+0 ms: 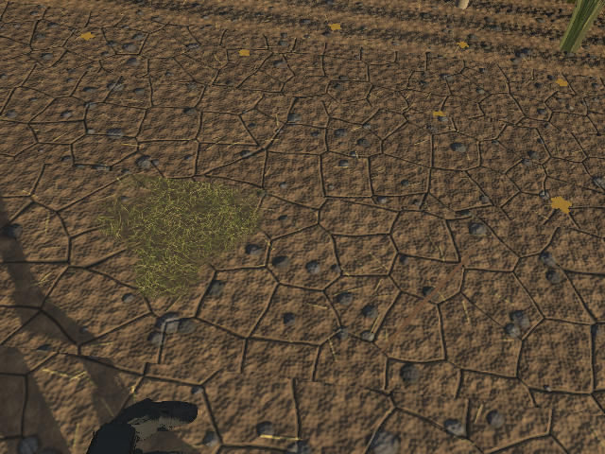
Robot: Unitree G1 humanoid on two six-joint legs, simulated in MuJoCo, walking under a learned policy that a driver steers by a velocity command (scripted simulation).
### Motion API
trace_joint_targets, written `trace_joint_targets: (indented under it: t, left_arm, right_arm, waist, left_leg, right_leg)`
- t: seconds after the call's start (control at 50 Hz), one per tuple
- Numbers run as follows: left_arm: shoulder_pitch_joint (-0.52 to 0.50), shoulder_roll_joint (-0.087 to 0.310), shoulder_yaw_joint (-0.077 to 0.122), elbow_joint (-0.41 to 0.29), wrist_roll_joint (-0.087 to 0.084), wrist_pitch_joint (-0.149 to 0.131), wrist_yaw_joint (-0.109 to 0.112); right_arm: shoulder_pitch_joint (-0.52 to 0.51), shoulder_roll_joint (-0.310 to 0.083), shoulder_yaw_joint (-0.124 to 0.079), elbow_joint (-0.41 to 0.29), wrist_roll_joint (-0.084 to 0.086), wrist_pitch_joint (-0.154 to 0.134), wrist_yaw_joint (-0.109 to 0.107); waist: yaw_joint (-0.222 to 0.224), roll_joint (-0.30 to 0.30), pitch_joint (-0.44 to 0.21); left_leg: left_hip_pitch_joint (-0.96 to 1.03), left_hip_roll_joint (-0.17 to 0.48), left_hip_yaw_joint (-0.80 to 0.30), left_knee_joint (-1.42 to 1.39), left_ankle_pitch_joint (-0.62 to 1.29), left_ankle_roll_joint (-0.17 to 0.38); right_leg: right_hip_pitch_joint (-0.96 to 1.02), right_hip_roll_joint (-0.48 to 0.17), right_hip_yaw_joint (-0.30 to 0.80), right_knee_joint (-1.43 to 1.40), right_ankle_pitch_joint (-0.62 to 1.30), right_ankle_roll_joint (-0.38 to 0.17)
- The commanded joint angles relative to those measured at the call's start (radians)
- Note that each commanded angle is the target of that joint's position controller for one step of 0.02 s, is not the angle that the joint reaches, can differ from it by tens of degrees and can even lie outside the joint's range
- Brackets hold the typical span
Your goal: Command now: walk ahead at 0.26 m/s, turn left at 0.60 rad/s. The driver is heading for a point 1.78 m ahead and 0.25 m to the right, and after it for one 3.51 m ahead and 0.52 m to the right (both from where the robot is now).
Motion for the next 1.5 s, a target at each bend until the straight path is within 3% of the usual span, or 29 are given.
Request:
trace_joint_targets:
  t: [0.02, 0.12, 0.16, 0.2, 0.22, 0.24, 0.26, 0.34, 0.56, 0.62, 0.66, 0.68, 0.7, 0.72, 0.76, 0.8, 0.96, 1.08, 1.16, 1.24, 1.3, 1.34, 1.36, 1.38, 1.4, 1.42, 1.44, 1.46, 1.5]
  left_arm:
    - [-0.162, 0.073, 0.016, -0.129, -0.004, -0.040, -0.018]
    - [-0.087, 0.090, 0.031, -0.064, -0.090, -0.065, -0.041]
    - [0.032, 0.121, 0.051, -0.006, -0.102, -0.074, -0.028]
    - [0.193, 0.143, 0.061, 0.050, -0.073, -0.112, -0.005]
    - [0.309, 0.205, 0.066, 0.058, -0.056, -0.132, 0.005]
    - [0.421, 0.338, 0.108, 0.105, -0.039, -0.127, 0.007]
    - [0.429, 0.286, 0.109, 0.132, -0.068, -0.126, 0.001]
    - [0.278, 0.171, 0.078, 0.153, -0.056, -0.148, -0.003]
    - [0.566, 0.197, 0.089, 0.311, -0.080, -0.149, -0.010]
    - [0.575, 0.211, 0.086, 0.336, -0.073, -0.141, 0.002]
    - [0.583, 0.215, 0.083, 0.357, -0.077, -0.135, 0.008]
    - [0.561, 0.204, 0.079, 0.332, -0.083, -0.140, 0.006]
    - [0.630, 0.080, 0.050, 0.287, -0.109, -0.145, -0.008]
    - [0.550, 0.212, 0.088, 0.296, -0.078, -0.142, 0.000]
    - [0.391, 0.184, 0.087, 0.246, -0.074, -0.155, -0.007]
    - [0.419, 0.144, 0.086, 0.277, -0.051, -0.130, -0.015]
    - [0.263, 0.109, 0.078, 0.270, -0.039, -0.093, -0.039]
    - [0.032, 0.173, 0.099, 0.207, -0.035, -0.107, -0.041]
    - [-0.135, 0.194, 0.116, 0.140, -0.049, -0.145, -0.048]
    - [-0.133, 0.083, 0.076, 0.145, -0.067, -0.140, -0.104]
    - [-0.091, 0.116, 0.077, 0.187, -0.066, -0.143, -0.086]
    - [0.127, 0.170, 0.094, 0.280, -0.049, -0.150, -0.048]
    - [0.352, 0.201, 0.108, 0.360, -0.027, -0.154, -0.032]
    - [0.496, 0.263, 0.127, 0.405, -0.004, -0.153, -0.030]
    - [0.573, 0.312, 0.133, 0.414, -0.022, -0.164, -0.050]
    - [0.595, 0.284, 0.132, 0.383, -0.064, -0.148, -0.062]
    - [0.522, 0.296, 0.136, 0.367, -0.060, -0.138, -0.049]
    - [0.390, 0.243, 0.123, 0.346, -0.047, -0.125, -0.013]
    - [0.417, 0.184, 0.101, 0.392, -0.056, -0.133, 0.016]
  right_arm:
    - [0.036, -0.195, -0.072, -0.051, -0.003, -0.016, -0.011]
    - [-0.083, -0.204, -0.077, -0.091, 0.012, -0.006, 0.034]
    - [-0.065, -0.183, -0.068, -0.083, -0.008, -0.005, 0.055]
    - [-0.017, -0.106, -0.051, -0.049, -0.022, -0.015, 0.060]
    - [-0.008, -0.002, -0.027, -0.058, -0.023, -0.028, 0.066]
    - [-0.041, -0.074, -0.055, -0.099, 0.018, -0.043, 0.069]
    - [-0.139, -0.131, -0.069, -0.089, -0.014, -0.046, 0.068]
    - [-0.160, -0.106, -0.062, -0.032, -0.037, -0.053, 0.106]
    - [-0.552, -0.032, 0.004, -0.087, -0.003, -0.044, 0.129]
    - [-0.504, -0.052, -0.002, -0.067, -0.001, -0.055, 0.109]
    - [-0.276, -0.092, -0.023, 0.010, -0.015, -0.070, 0.084]
    - [-0.088, -0.156, -0.044, 0.044, -0.030, -0.082, 0.066]
    - [0.005, -0.255, -0.070, 0.057, -0.037, -0.081, 0.051]
    - [0.009, -0.204, -0.065, 0.075, 0.014, -0.064, 0.051]
    - [-0.130, -0.132, -0.048, 0.090, 0.014, -0.068, 0.053]
    - [-0.191, -0.074, -0.033, 0.107, 0.016, -0.083, 0.053]
    - [-0.117, -0.133, -0.051, 0.187, 0.017, -0.107, 0.057]
    - [0.058, -0.135, -0.049, 0.249, -0.005, -0.103, 0.045]
    - [0.202, -0.154, -0.066, 0.302, -0.017, -0.128, -0.003]
    - [0.062, -0.072, -0.031, 0.282, 0.004, -0.153, 0.002]
    - [0.105, -0.081, -0.026, 0.303, -0.013, -0.135, -0.017]
    - [0.134, -0.110, -0.029, 0.319, -0.020, -0.109, -0.017]
    - [0.124, -0.132, -0.035, 0.320, -0.005, -0.095, -0.012]
    - [0.156, -0.112, -0.043, 0.343, 0.023, -0.088, -0.010]
    - [0.362, -0.036, -0.035, 0.356, 0.089, -0.092, -0.017]
    - [0.267, -0.100, -0.039, 0.332, 0.098, -0.107, -0.023]
    - [0.141, -0.126, -0.043, 0.275, 0.084, -0.103, -0.016]
    - [0.013, -0.102, -0.037, 0.249, 0.038, -0.091, -0.002]
    - [-0.074, -0.047, -0.026, 0.220, -0.031, -0.052, 0.032]
  waist:
    - [-0.008, 0.162, -0.008]
    - [0.020, 0.223, 0.056]
    - [0.054, 0.212, 0.061]
    - [0.119, 0.111, 0.042]
    - [0.140, -0.053, -0.006]
    - [0.161, -0.279, 0.004]
    - [0.162, -0.096, 0.120]
    - [0.066, -0.105, 0.062]
    - [0.173, -0.029, 0.081]
    - [0.139, -0.031, 0.072]
    - [0.036, 0.001, -0.048]
    - [-0.048, 0.040, -0.172]
    - [-0.030, 0.290, -0.354]
    - [-0.061, 0.209, -0.326]
    - [0.011, 0.143, -0.047]
    - [0.099, 0.148, 0.024]
    - [0.109, 0.166, -0.004]
    - [0.022, 0.107, 0.095]
    - [-0.052, 0.087, 0.159]
    - [-0.033, 0.043, 0.141]
    - [-0.053, 0.025, 0.175]
    - [0.009, 0.040, 0.072]
    - [0.117, 0.002, -0.033]
    - [0.188, -0.053, -0.105]
    - [0.102, -0.262, -0.360]
    - [0.198, -0.102, -0.492]
    - [0.200, -0.053, -0.476]
    - [0.166, 0.046, -0.315]
    - [0.127, 0.040, -0.128]
  left_leg:
    - [0.272, 0.238, -0.404, -0.284, -0.230, 0.194]
    - [-0.125, 0.191, -0.336, -0.334, -0.285, 0.153]
    - [-0.163, 0.181, -0.358, -0.281, -0.338, 0.138]
    - [-0.211, 0.088, -0.256, -0.047, -0.340, 0.103]
    - [-0.262, -0.002, -0.100, 0.288, -0.306, 0.063]
    - [-0.565, -0.117, -0.003, 0.453, -0.334, 0.031]
    - [-0.667, -0.047, -0.049, 0.566, -0.245, 0.025]
    - [-0.442, 0.067, 0.050, 0.498, 0.058, -0.014]
    - [-0.300, 0.117, 0.263, 0.024, 0.268, -0.003]
    - [-0.160, 0.077, 0.275, -0.070, 0.160, 0.030]
    - [0.176, 0.037, 0.280, -0.133, 0.155, 0.075]
    - [0.451, 0.205, 0.094, -0.130, 0.054, 0.124]
    - [0.759, 0.544, -0.410, -0.186, -0.034, 0.252]
    - [0.693, 0.538, -0.546, -0.282, -0.034, 0.263]
    - [0.426, 0.438, -0.242, -0.314, 0.249, 0.214]
    - [0.219, 0.342, -0.066, -0.360, 0.423, 0.152]
    - [0.101, 0.271, 0.125, -0.408, 0.590, 0.140]
    - [0.406, 0.333, 0.022, -0.307, 0.483, 0.196]
    - [0.698, 0.402, -0.086, -0.206, 0.383, 0.202]
    - [0.123, 0.239, 0.065, -0.180, 0.049, 0.114]
    - [0.200, 0.220, 0.074, -0.027, 0.044, 0.088]
    - [0.291, 0.194, 0.090, 0.274, 0.231, 0.090]
    - [0.217, 0.157, 0.134, 0.569, 0.328, 0.072]
    - [-0.022, 0.077, 0.189, 0.937, -0.024, 0.041]
    - [-0.390, 0.015, 0.119, 1.425, -0.655, -0.021]
    - [-0.537, 0.060, 0.068, 1.471, -0.536, -0.004]
    - [-0.652, 0.102, 0.119, 1.461, -0.436, -0.008]
    - [-0.642, 0.142, 0.199, 1.323, -0.248, -0.013]
    - [-0.580, 0.180, 0.200, 1.294, -0.246, -0.011]
  right_leg:
    - [-0.130, -0.074, 0.102, -0.310, 0.060, -0.005]
    - [0.563, -0.058, 0.047, -0.881, -0.022, -0.045]
    - [0.733, -0.040, 0.020, -0.982, -0.095, -0.061]
    - [0.933, -0.075, 0.041, -1.080, -0.214, -0.081]
    - [0.999, -0.300, 0.366, -1.211, -0.536, -0.121]
    - [1.095, -0.457, 0.939, -1.483, -0.871, -0.229]
    - [1.046, -0.452, 0.947, -1.483, -0.899, -0.231]
    - [0.836, -0.243, 0.412, -1.401, -0.303, -0.200]
    - [0.928, -0.260, 0.180, -1.415, 0.307, -0.251]
    - [0.986, -0.285, 0.161, -1.335, 0.531, -0.244]
    - [0.939, -0.239, 0.080, -1.048, 0.740, -0.212]
    - [0.764, -0.217, 0.052, -0.790, 0.512, -0.195]
    - [0.415, -0.062, -0.019, -0.393, -0.206, -0.149]
    - [0.304, -0.037, 0.057, -0.297, -0.321, -0.162]
    - [0.264, -0.112, 0.072, -0.359, -0.180, -0.167]
    - [0.405, -0.156, 0.066, -0.509, -0.152, -0.143]
    - [0.563, -0.114, -0.028, -0.702, 0.223, -0.125]
    - [0.213, -0.154, 0.035, -0.787, 0.224, -0.153]
    - [-0.157, -0.181, 0.178, -0.861, 0.154, -0.129]
    - [0.508, -0.162, 0.027, -1.152, 0.687, -0.133]
    - [0.552, -0.182, 0.032, -1.282, 0.725, -0.134]
    - [0.710, -0.153, -0.018, -1.339, 0.677, -0.133]
    - [0.967, -0.133, -0.079, -1.367, 0.702, -0.138]
    - [1.241, -0.192, -0.058, -1.256, 0.787, -0.152]
    - [1.713, -0.470, 0.182, -0.808, 1.446, -0.262]
    - [1.737, -0.527, 0.290, -0.841, 1.291, -0.309]
    - [1.641, -0.560, 0.379, -1.014, 0.722, -0.375]
    - [1.341, -0.500, 0.422, -1.221, 0.214, -0.355]
    - [0.974, -0.492, 0.437, -1.291, 0.163, -0.407]
Keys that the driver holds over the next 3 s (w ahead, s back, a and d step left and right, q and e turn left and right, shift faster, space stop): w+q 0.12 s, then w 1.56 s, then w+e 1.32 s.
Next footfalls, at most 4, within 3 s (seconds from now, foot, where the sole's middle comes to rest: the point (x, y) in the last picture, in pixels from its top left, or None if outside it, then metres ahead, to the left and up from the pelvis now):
0.20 right None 0.18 -0.15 -0.77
0.68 left None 0.45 0.08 -0.77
1.36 right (291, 323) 0.91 -0.10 -0.92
1.82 left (208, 269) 1.10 0.14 -0.92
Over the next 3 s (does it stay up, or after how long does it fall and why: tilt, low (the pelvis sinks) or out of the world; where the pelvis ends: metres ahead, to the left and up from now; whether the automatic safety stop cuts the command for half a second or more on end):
stays up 1.62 -0.05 -0.29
